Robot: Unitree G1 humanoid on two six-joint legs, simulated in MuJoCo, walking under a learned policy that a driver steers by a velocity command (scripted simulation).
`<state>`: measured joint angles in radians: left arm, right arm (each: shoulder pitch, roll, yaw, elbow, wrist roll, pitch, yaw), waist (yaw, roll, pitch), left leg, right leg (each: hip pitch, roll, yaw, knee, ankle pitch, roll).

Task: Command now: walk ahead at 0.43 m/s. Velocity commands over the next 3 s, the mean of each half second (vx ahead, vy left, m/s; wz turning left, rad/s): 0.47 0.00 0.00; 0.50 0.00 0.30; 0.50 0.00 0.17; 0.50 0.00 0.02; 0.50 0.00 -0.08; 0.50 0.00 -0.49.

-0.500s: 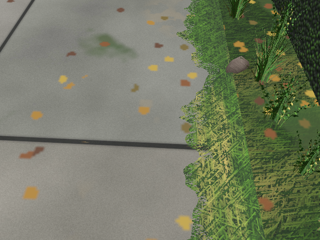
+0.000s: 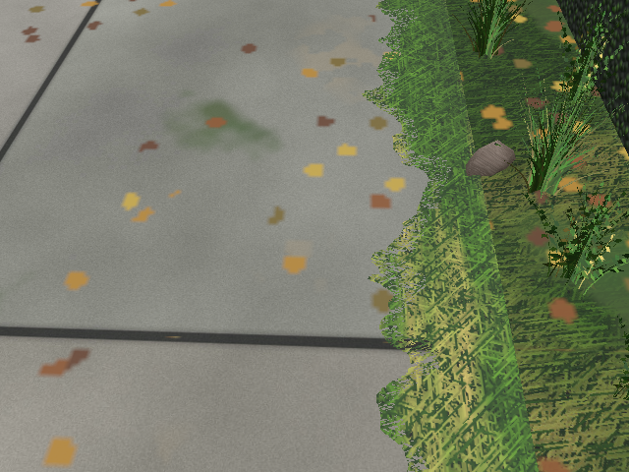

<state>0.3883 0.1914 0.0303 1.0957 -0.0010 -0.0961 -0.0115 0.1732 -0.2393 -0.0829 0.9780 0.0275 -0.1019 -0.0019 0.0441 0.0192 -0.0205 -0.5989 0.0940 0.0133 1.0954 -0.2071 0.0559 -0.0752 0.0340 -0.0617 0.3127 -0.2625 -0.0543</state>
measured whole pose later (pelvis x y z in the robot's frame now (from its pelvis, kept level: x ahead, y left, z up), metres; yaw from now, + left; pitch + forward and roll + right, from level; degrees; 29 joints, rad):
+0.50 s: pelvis +0.28 +0.07 +0.00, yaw +0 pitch +0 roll +1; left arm 0.19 0.26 0.07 0.96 -0.02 -0.09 0.02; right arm 0.26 -0.23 -0.06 1.00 -0.01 -0.10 0.03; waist -0.03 -0.03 0.03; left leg -0.22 -0.07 0.08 0.34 -0.13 0.08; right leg -0.60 -0.13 0.04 1.13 -0.25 -0.05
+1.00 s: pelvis +0.57 +0.01 -0.01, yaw +11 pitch +2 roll -1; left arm 0.18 0.23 0.06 0.92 0.01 -0.12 -0.01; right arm 0.28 -0.28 -0.08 0.91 0.04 -0.07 -0.02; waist 0.01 0.04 0.01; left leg -0.52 0.07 -0.05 1.19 -0.33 0.05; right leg -0.28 0.00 -0.11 0.41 -0.15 -0.03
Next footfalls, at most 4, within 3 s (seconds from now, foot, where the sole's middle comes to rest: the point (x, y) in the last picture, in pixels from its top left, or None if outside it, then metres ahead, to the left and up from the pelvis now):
0.28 left None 0.35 0.15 -0.78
0.82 right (389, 416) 0.66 -0.08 -0.78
1.34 left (254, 330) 0.88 0.24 -0.78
1.90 right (316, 222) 1.25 0.11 -0.78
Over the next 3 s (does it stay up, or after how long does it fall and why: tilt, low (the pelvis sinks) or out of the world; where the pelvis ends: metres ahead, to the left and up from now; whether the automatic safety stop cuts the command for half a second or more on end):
stays up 1.64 0.29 -0.03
